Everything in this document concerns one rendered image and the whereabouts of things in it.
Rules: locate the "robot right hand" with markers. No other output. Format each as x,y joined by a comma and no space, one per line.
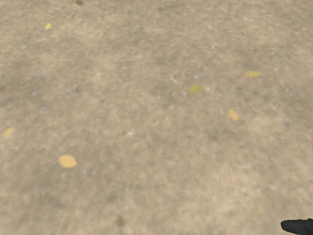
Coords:
298,226

